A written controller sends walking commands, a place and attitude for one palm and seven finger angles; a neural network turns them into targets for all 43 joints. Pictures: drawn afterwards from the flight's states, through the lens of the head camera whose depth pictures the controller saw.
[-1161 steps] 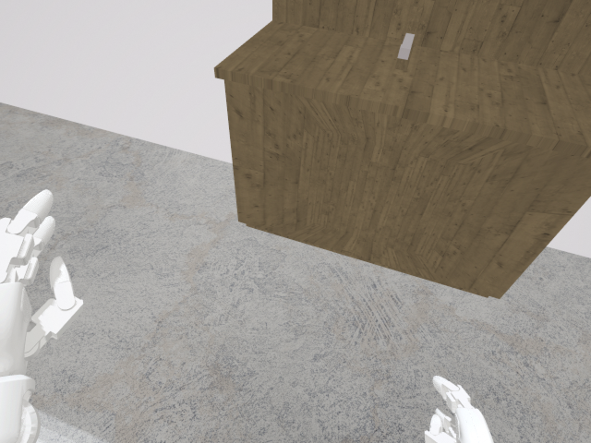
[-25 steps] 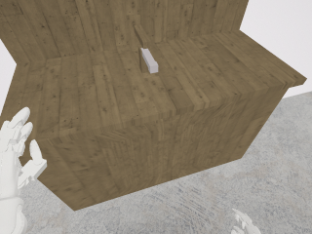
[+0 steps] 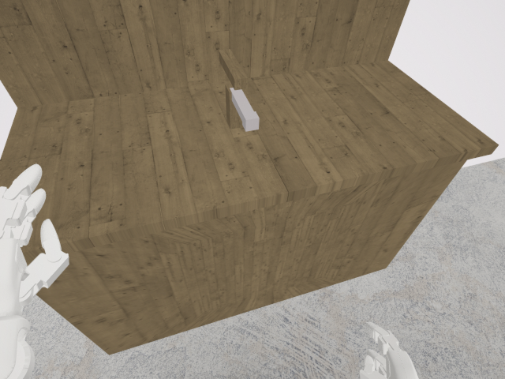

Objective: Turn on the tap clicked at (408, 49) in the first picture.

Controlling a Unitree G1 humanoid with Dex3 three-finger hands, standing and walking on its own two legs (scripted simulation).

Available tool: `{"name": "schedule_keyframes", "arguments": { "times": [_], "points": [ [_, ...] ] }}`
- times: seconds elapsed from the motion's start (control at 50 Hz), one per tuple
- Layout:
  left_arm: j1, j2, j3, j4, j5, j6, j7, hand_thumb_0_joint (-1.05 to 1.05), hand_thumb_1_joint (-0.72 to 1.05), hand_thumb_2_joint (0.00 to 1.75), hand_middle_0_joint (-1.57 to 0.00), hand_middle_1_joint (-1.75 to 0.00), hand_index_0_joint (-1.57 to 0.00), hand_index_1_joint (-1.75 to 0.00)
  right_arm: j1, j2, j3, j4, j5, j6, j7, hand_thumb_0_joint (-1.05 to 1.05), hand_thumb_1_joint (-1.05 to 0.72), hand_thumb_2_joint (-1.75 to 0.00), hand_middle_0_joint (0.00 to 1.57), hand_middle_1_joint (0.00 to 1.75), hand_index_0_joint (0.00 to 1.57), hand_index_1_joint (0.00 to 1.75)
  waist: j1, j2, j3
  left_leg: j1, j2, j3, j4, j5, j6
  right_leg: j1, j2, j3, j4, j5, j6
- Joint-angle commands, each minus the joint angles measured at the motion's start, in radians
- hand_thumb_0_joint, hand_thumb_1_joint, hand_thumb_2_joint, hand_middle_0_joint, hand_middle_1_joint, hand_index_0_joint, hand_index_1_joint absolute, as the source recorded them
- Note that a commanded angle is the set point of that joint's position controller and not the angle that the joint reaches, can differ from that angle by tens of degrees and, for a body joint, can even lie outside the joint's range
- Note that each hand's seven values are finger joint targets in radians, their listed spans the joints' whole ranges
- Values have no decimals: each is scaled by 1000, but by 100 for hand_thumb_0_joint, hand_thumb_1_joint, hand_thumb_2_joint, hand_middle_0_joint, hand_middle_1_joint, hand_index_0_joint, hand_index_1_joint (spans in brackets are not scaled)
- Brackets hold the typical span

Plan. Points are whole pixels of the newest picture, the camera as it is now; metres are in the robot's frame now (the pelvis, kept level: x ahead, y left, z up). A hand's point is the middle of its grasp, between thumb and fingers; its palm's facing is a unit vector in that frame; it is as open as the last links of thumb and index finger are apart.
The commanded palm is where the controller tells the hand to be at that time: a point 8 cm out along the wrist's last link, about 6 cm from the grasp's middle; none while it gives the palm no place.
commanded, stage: shuffle to correct the standing spot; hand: left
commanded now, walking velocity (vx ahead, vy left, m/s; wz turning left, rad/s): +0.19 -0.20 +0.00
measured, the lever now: (250, 121) +0.56 +0.06 +0.11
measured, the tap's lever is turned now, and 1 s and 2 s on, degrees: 0 0 0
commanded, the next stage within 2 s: come to a stop and stand still in 1.60 s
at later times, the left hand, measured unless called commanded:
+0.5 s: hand (125, 190) +0.30 +0.20 +0.18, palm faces +0.39 -0.85 -0.37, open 7.4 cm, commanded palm +0.22 +0.24 +0.18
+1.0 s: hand (230, 163) +0.35 +0.07 +0.19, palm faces +0.39 -0.86 -0.34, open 7.4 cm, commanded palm +0.29 +0.11 +0.18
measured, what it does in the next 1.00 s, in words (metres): steps to the right: left foot, then right foot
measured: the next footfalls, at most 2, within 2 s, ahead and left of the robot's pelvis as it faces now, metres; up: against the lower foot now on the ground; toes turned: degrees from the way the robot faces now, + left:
left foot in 0.34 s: +0.16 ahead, +0.11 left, +0.00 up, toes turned +7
right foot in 0.64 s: +0.21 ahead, -0.23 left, +0.00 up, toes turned -4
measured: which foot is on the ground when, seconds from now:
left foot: down 0.00-0.12, up 0.14-0.32, down 0.34-0.64, up 0.66-0.84, down 0.86-1.00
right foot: down 0.00-0.34, up 0.36-0.62, down 0.64-0.84, up 0.86-1.00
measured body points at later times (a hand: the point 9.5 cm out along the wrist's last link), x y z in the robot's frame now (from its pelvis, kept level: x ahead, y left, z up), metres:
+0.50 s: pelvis +0.06 -0.04 -0.01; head +0.10 -0.02 +0.43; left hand +0.27 +0.24 +0.20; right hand +0.25 -0.25 -0.09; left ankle +0.12 +0.10 -0.74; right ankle +0.08 -0.15 -0.66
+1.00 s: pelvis +0.13 -0.17 -0.02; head +0.15 -0.13 +0.43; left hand +0.33 +0.12 +0.20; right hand +0.31 -0.39 -0.08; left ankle +0.18 -0.01 -0.73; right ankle +0.17 -0.27 -0.67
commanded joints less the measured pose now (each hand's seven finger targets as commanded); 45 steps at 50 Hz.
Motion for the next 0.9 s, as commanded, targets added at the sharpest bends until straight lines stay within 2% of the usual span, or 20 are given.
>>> {"name": "schedule_keyframes", "arguments": {
  "times": [0.0,0.04,0.08,0.12,0.2,0.28,0.3,0.32,0.36,0.46,0.58,0.6,0.64,0.66,0.7,0.78,0.8,0.84,0.86,0.88],
  "points": [
    [-174,212,125,-316,19,-105,27,0,90,90,-20,-30,-20,-30,-106,-129,-50,-158,-5,-56,-9,0,-90,-90,20,30,20,30,-19,239,-66,13,178,-199,-133,70,102,1,7,-9,-76,13,1],
    [-112,214,141,-255,14,-100,24,0,90,90,-20,-30,-20,-30,-101,-130,-58,-160,-3,-47,-2,0,-90,-90,20,30,20,30,-10,134,-98,-62,140,-106,15,165,83,120,-19,44,-110,93,-30],
    [-50,211,146,-217,-1,-86,19,0,90,90,-20,-30,-20,-30,-94,-118,-65,-166,9,-37,6,0,-90,-90,20,30,20,30,-13,-102,-132,-249,39,16,322,123,39,248,-177,304,-149,162,-149],
    [-42,196,144,-215,-14,-93,20,0,90,90,-20,-30,-20,-30,-100,-110,-64,-170,19,-22,18,0,-90,-90,20,30,20,30,4,-190,-113,-516,5,10,570,-239,7,407,-323,444,-187,398,-273],
    [-45,218,161,-285,-6,-112,22,0,90,90,-20,-30,-20,-30,-135,-82,-28,-167,-2,13,20,0,-90,-90,20,30,20,30,-1,-40,-71,-436,83,28,424,-194,20,265,-276,269,-138,454,-234],
    [-129,227,149,-383,-22,-109,13,0,90,90,-20,-30,-20,-30,-112,-109,-49,-159,-17,5,2,0,-90,-90,20,30,20,30,-48,80,-159,141,4,151,52,172,25,-49,-96,12,157,225,-99],
    [-129,233,158,-410,-24,-121,13,0,90,90,-20,-30,-20,-30,-96,-134,-66,-173,-15,4,-5,0,-90,-90,20,30,20,30,-54,208,-200,320,135,-58,-17,155,75,-217,-27,-8,371,71,-41],
    [-166,229,151,-450,-25,-139,14,0,90,90,-20,-30,-20,-30,-116,-147,-73,-186,-18,-4,-4,0,-90,-90,20,30,20,30,-45,383,-193,410,375,-464,-149,179,177,-414,57,30,611,-250,8],
    [-213,255,186,-389,-27,-160,11,0,90,90,-20,-30,-20,-30,-159,-126,-50,-199,2,-28,8,0,-90,-90,20,30,20,30,-32,191,-59,196,461,-621,-263,109,291,-468,35,160,813,-188,15],
    [-65,256,222,-424,11,-142,-18,0,90,90,-20,-30,-20,-30,-149,-126,-70,-172,-10,-49,27,0,-90,-90,20,30,20,30,6,282,-40,-84,333,-192,-214,-37,180,-324,-99,115,570,-16,18],
    [2,193,208,-267,6,-132,-6,0,90,90,-20,-30,-20,-30,-83,-134,-75,-195,8,-54,23,0,-90,-90,20,30,20,30,-4,153,-115,-294,211,39,7,-318,80,145,34,-131,31,-10,43],
    [-36,203,204,-243,14,-125,1,0,90,90,-20,-30,-20,-30,-73,-124,-73,-185,8,-56,19,0,-90,-90,20,30,20,30,4,8,-117,-324,140,82,207,-342,54,170,21,-72,-56,-91,21],
    [-145,264,204,-225,18,-96,15,0,90,90,-20,-30,-20,-30,-99,-93,-62,-182,15,-64,9,0,-90,-90,20,30,20,30,12,-414,-96,-542,10,67,716,-349,12,161,-326,513,-290,-236,-178],
    [-189,253,193,-216,15,-96,23,0,90,90,-20,-30,-20,-30,-133,-101,-48,-168,10,-64,4,0,-90,-90,20,30,20,30,3,-251,-24,-569,51,16,801,-295,8,125,-367,540,-307,-54,-231],
    [-227,218,130,-242,25,-92,17,0,90,90,-20,-30,-20,-30,-119,-110,-47,-134,10,-49,16,0,-90,-90,20,30,20,30,-6,-233,-60,-461,96,-16,722,-260,17,57,-329,428,-212,6,-234],
    [-216,219,133,-365,-4,-96,16,0,90,90,-20,-30,-20,-30,-138,-92,-40,-129,-1,-6,3,0,-90,-90,20,30,20,30,-43,19,-141,-15,17,130,156,-42,11,-139,-166,62,36,-122,-113],
    [-232,218,127,-401,-7,-105,12,0,90,90,-20,-30,-20,-30,-128,-111,-53,-142,-4,-16,-1,0,-90,-90,20,30,20,30,-52,153,-132,106,29,95,52,-34,15,-245,-92,16,188,-174,-77],
    [-236,220,139,-506,0,-143,19,0,90,90,-20,-30,-20,-30,-123,-147,-73,-176,-9,-29,8,0,-90,-90,20,30,20,30,-56,519,-94,196,412,-623,-264,-178,155,-535,45,34,672,-307,8],
    [-195,274,198,-479,4,-159,22,0,90,90,-20,-30,-20,-30,-148,-125,-66,-186,-2,-32,10,0,-90,-90,20,30,20,30,-45,359,-31,122,470,-694,-313,-114,228,-536,11,124,768,-216,9],
    [-142,258,207,-426,-4,-159,3,0,90,90,-20,-30,-20,-30,-161,-141,-70,-179,5,-29,19,0,-90,-90,20,30,20,30,-22,237,-43,20,441,-573,-292,-202,243,-496,-22,143,770,-160,17]
  ]
}}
